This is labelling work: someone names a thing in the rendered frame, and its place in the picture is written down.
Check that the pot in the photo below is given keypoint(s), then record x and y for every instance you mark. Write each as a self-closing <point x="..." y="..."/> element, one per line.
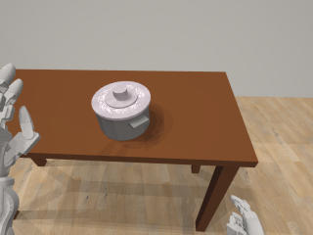
<point x="126" y="129"/>

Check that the left robot hand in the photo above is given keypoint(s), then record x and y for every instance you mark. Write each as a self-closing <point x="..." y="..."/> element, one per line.
<point x="24" y="141"/>

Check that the right robot hand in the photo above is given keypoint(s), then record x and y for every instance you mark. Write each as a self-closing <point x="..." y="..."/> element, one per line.
<point x="247" y="224"/>

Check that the knob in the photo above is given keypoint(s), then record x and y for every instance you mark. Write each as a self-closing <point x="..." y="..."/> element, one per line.
<point x="119" y="91"/>

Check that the lid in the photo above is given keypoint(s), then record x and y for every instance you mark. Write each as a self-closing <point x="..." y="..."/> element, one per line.
<point x="106" y="106"/>

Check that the robot left forearm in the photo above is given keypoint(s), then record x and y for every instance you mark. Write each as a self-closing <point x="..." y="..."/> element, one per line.
<point x="9" y="204"/>

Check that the table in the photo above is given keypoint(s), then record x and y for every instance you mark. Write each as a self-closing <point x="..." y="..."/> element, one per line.
<point x="194" y="120"/>

